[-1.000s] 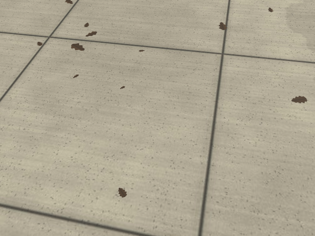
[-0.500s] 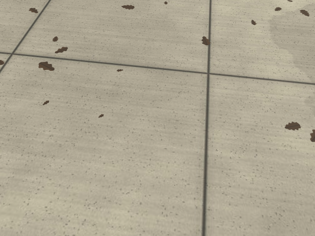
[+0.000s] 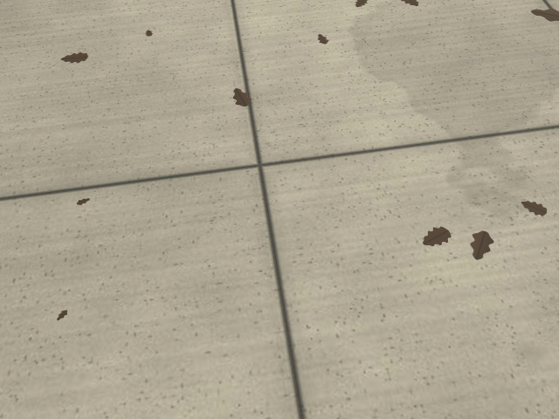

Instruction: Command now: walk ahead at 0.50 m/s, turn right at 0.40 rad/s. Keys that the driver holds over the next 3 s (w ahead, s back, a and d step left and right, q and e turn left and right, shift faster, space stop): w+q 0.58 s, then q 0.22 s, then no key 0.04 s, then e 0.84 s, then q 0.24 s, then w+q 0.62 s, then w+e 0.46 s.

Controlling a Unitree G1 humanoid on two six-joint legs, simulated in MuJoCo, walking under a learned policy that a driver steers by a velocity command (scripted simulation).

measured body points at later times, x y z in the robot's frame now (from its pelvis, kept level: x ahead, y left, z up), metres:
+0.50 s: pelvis +0.30 +0.08 -0.01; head +0.33 +0.09 +0.44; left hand +0.37 +0.36 -0.12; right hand +0.46 -0.18 -0.12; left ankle +0.35 +0.15 -0.74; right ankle +0.22 -0.07 -0.65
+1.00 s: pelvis +0.53 +0.08 -0.01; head +0.56 +0.09 +0.44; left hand +0.59 +0.38 -0.10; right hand +0.74 -0.14 -0.12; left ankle +0.44 +0.20 -0.69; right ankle +0.65 +0.02 -0.74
